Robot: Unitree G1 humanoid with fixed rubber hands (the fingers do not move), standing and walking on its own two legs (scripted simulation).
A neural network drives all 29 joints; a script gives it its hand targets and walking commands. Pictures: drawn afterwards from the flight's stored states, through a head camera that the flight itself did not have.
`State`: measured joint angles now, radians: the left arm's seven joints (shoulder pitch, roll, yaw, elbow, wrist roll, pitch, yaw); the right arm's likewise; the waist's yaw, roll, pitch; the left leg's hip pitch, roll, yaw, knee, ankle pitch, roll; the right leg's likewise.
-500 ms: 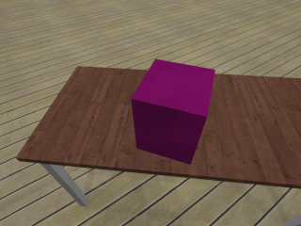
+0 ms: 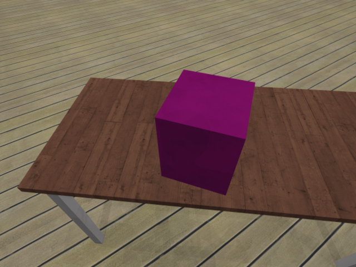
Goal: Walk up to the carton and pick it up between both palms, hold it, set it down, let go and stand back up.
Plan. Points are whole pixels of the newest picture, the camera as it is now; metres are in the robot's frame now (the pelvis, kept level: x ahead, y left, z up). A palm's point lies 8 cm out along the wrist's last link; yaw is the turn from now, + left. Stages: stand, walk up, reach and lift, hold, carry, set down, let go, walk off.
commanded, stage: walk up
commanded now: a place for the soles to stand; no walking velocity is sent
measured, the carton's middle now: (204, 132) +0.48 -0.05 +0.02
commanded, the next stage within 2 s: none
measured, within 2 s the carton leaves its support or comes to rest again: neither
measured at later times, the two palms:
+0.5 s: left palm out of the picture +0.08 +0.29 -0.12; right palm out of the picture +0.07 -0.31 -0.11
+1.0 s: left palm out of the picture +0.08 +0.29 -0.12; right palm out of the picture +0.07 -0.31 -0.11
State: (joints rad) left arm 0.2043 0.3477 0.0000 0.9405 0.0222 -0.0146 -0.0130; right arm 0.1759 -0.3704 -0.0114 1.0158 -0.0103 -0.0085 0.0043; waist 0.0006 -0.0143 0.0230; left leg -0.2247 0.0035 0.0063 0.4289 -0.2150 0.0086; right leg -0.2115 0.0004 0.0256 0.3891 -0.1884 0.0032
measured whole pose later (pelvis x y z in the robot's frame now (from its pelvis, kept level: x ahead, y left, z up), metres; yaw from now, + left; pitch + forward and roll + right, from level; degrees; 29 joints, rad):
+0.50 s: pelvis +0.00 +0.00 +0.00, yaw +0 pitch +1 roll -1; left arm 0.20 0.35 0.00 0.94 0.02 -0.01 -0.01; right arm 0.17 -0.37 -0.01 1.02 -0.01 -0.01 0.00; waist 0.00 -0.01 0.02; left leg -0.22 0.00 0.01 0.43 -0.22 0.01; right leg -0.21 0.00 0.03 0.39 -0.19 0.00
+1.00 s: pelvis +0.00 +0.00 +0.00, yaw +0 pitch +1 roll -1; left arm 0.20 0.35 0.00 0.94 0.02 -0.01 -0.01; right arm 0.16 -0.37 -0.01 1.02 -0.01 -0.01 0.00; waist 0.00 -0.01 0.02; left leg -0.22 0.00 0.01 0.43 -0.22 0.01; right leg -0.21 0.00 0.03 0.39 -0.19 0.00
